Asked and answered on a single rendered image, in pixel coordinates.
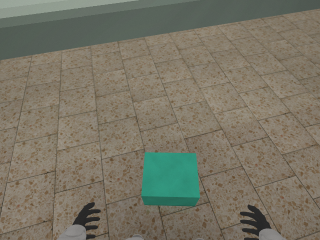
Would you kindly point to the carton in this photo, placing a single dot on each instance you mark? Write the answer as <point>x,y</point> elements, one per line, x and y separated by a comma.
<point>170,179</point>

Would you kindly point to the robot right forearm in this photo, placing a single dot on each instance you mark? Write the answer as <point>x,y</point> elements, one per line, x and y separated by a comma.
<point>270,234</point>

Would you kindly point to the robot right hand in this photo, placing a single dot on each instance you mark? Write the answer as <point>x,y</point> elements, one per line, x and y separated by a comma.
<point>260,222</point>

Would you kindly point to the robot left forearm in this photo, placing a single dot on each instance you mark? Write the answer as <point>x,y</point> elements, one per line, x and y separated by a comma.
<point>74,232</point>

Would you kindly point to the robot left hand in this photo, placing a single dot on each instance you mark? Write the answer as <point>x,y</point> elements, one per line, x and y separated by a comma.
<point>82,219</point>

